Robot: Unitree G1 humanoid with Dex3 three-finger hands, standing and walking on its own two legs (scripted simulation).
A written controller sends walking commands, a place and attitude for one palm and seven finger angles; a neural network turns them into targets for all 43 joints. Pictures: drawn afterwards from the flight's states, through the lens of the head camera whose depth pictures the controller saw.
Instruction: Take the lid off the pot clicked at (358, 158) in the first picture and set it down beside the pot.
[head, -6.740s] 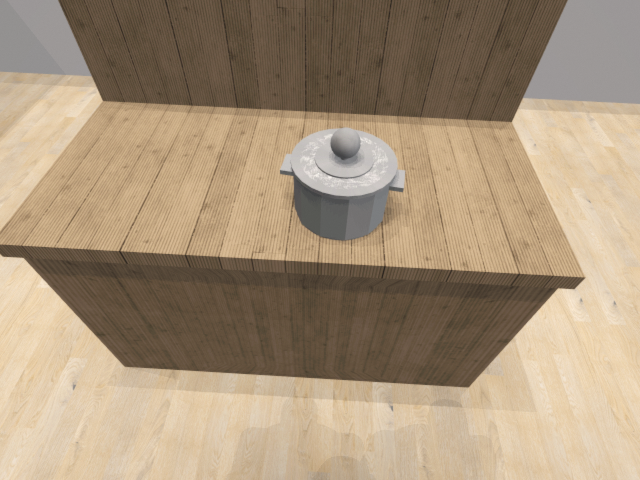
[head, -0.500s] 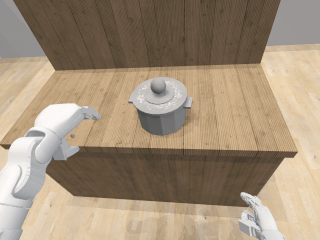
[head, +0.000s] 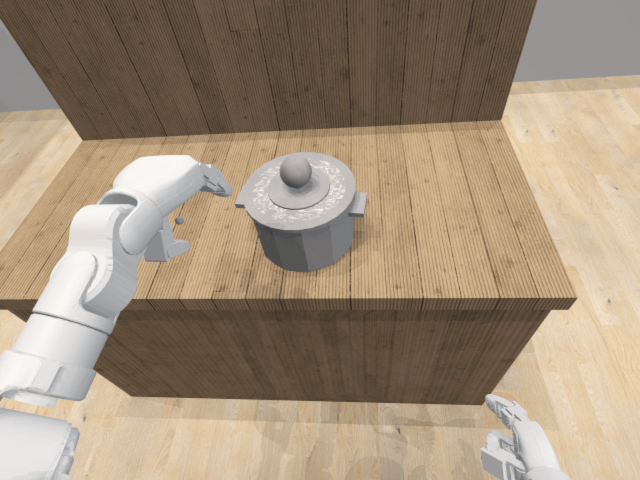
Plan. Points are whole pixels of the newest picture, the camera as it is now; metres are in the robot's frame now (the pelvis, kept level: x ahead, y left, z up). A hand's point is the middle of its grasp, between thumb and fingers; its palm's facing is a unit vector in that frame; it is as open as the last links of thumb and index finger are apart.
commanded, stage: move the open hand above the knob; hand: left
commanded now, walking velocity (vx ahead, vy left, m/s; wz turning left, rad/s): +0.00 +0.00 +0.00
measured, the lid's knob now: (295, 171) +0.57 +0.09 +0.05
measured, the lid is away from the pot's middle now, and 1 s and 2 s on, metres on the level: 0.00 0.00 0.00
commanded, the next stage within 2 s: none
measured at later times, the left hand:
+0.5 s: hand (245, 191) +0.44 +0.13 +0.13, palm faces -0.29 -0.02 -0.96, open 10.6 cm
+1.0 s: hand (286, 142) +0.53 +0.08 +0.14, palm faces -0.27 -0.06 -0.96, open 10.5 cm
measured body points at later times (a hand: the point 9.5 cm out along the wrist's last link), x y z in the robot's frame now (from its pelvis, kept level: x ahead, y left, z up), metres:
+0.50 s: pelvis +0.02 +0.01 +0.00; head +0.05 -0.04 +0.44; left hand +0.45 +0.13 +0.18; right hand +0.16 -0.23 -0.13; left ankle +0.02 +0.13 -0.74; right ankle +0.04 -0.12 -0.74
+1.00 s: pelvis +0.04 +0.01 +0.00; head +0.09 -0.03 +0.44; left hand +0.54 +0.09 +0.20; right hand +0.12 -0.25 -0.15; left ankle +0.02 +0.13 -0.74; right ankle +0.04 -0.12 -0.74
